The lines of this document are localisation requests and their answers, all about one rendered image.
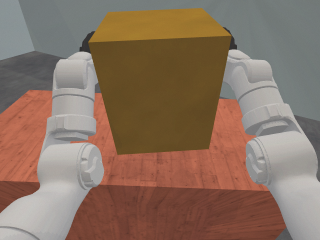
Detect robot left forearm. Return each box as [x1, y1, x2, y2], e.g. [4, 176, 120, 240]
[37, 51, 98, 181]

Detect carton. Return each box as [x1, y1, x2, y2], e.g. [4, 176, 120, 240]
[88, 8, 232, 155]

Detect right robot hand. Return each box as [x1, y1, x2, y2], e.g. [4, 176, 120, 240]
[223, 27, 237, 50]

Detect left robot hand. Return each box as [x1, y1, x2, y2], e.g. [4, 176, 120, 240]
[79, 31, 95, 54]

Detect right robot upper arm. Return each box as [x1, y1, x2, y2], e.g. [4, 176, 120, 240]
[245, 130, 320, 240]

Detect left robot upper arm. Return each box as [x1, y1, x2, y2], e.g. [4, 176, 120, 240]
[0, 142, 104, 240]

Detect pedestal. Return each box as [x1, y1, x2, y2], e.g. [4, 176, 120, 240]
[0, 90, 287, 240]

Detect robot right forearm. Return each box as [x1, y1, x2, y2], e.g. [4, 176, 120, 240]
[222, 49, 318, 174]

